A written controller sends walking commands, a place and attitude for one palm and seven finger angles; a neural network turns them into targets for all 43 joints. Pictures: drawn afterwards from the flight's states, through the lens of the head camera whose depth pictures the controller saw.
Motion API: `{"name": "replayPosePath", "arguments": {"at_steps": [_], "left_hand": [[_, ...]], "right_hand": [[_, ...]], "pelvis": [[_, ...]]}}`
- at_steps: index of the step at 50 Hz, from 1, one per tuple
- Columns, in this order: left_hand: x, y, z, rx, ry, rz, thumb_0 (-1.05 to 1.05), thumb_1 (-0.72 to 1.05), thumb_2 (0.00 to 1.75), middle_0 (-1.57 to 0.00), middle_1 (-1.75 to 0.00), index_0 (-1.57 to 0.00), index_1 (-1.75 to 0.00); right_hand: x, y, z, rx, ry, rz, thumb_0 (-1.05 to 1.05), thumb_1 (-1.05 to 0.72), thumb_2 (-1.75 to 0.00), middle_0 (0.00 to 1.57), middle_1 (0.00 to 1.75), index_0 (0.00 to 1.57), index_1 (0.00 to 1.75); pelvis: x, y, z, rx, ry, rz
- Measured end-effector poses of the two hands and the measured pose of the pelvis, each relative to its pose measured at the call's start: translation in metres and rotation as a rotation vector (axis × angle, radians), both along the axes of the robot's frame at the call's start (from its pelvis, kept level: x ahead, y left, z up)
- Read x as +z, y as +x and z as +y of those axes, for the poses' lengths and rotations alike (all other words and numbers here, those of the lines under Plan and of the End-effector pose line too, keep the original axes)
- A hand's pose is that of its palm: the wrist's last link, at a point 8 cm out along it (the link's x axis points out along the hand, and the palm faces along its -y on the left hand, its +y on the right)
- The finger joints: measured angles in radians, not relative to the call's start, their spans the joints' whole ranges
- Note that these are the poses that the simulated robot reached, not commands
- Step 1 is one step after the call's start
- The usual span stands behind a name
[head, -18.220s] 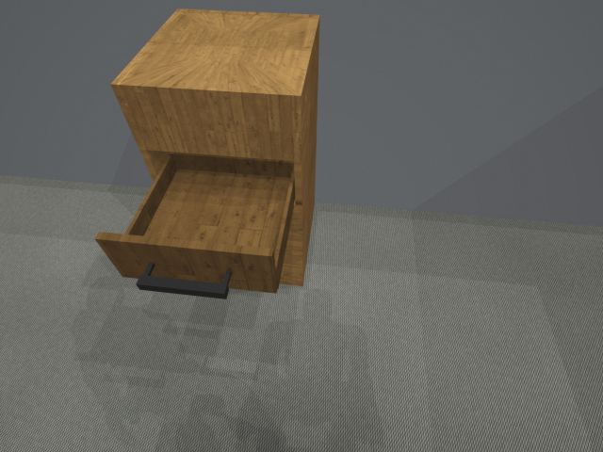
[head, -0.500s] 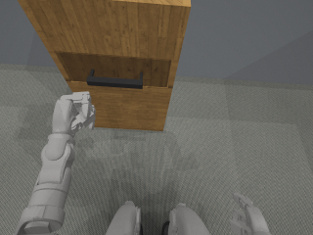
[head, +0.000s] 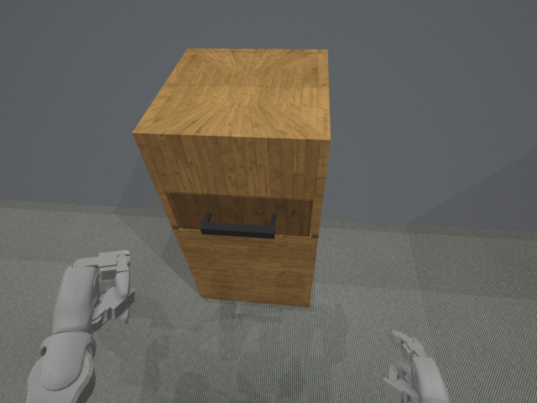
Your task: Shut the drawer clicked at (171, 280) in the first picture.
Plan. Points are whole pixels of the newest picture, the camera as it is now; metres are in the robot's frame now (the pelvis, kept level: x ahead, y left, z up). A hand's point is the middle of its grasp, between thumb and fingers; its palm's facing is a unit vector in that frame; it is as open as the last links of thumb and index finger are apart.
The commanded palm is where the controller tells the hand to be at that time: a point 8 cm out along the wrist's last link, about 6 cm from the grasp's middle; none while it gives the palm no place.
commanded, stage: draw the hand back to the body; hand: left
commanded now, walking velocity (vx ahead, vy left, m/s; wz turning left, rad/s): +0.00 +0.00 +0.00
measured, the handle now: (239, 224) +0.59 +0.14 -0.22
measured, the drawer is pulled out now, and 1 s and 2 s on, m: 0.00 0.00 0.00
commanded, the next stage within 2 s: step back with the hand held close in 0.42 s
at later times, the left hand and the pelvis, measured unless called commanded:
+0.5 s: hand (57, 329) +0.16 +0.22 +0.16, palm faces +0.39 -0.84 -0.38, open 3.2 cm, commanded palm +0.11 +0.27 +0.18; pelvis -0.01 -0.01 +0.01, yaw +0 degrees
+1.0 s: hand (31, 349) +0.14 +0.23 +0.17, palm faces +0.32 -0.80 -0.51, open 3.2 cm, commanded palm +0.08 +0.28 +0.18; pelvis -0.05 +0.00 +0.01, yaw +0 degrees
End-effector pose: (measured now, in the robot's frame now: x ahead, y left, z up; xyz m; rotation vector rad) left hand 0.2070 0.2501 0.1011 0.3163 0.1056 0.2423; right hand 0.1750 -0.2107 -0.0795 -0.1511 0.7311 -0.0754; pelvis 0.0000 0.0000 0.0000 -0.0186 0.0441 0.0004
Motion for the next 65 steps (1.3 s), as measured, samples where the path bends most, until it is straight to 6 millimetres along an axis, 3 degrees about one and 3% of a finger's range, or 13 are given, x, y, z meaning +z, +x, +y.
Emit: {"name": "replayPosePath", "arguments": {"at_steps": [9, 16, 26, 34, 43, 52, 65], "left_hand": [[0.056, -0.050, 0.018, 0.072, 0.106, -0.126, 0.02, 0.90, 0.90, -1.40, -1.60, -1.39, -1.60], [0.097, -0.081, 0.021, 0.104, 0.203, -0.256, 0.01, 0.90, 0.90, -1.40, -1.60, -1.40, -1.60], [0.077, -0.086, 0.010, 0.105, 0.140, -0.211, 0.01, 0.90, 0.90, -1.41, -1.60, -1.40, -1.60], [0.102, -0.081, 0.016, 0.074, 0.251, -0.327, 0.01, 0.89, 0.90, -1.41, -1.60, -1.40, -1.60], [0.080, -0.085, 0.011, -0.019, 0.251, -0.196, 0.01, 0.89, 0.90, -1.41, -1.60, -1.40, -1.60], [0.089, -0.109, 0.025, 0.010, 0.292, -0.244, 0.01, 0.89, 0.90, -1.41, -1.60, -1.40, -1.60], [0.081, -0.133, 0.032, 0.011, 0.268, -0.291, 0.01, 0.89, 0.90, -1.41, -1.60, -1.40, -1.60]], "right_hand": [[0.015, 0.013, -0.003, 0.044, -0.008, -0.085, 0.01, -0.90, -0.90, 0.20, 0.29, 0.20, 0.30], [0.019, 0.014, -0.007, 0.058, -0.003, -0.127, 0.01, -0.90, -0.90, 0.20, 0.29, 0.20, 0.30], [0.015, -0.006, -0.017, 0.038, -0.013, -0.111, 0.01, -0.90, -0.90, 0.20, 0.29, 0.20, 0.30], [0.012, -0.028, -0.033, -0.006, -0.035, -0.064, 0.01, -0.90, -0.90, 0.20, 0.29, 0.20, 0.30], [0.004, -0.061, -0.054, -0.114, -0.083, 0.038, 0.01, -0.90, -0.90, 0.20, 0.29, 0.20, 0.30], [0.006, -0.068, -0.039, -0.089, -0.087, 0.027, 0.01, -0.90, -0.90, 0.20, 0.29, 0.20, 0.30], [0.015, -0.080, -0.017, -0.031, -0.100, -0.019, 0.01, -0.90, -0.90, 0.20, 0.30, 0.20, 0.30]], "pelvis": [[0.006, 0.000, -0.004, 0.005, 0.002, -0.059], [0.007, -0.005, -0.007, 0.007, 0.004, -0.087], [0.007, -0.015, -0.015, 0.003, 0.009, -0.105], [0.007, -0.023, -0.018, -0.001, 0.001, -0.075], [0.008, -0.034, -0.008, -0.010, 0.013, -0.028], [0.006, -0.053, -0.002, -0.004, 0.011, -0.026], [0.002, -0.079, 0.005, 0.001, -0.006, -0.020]]}}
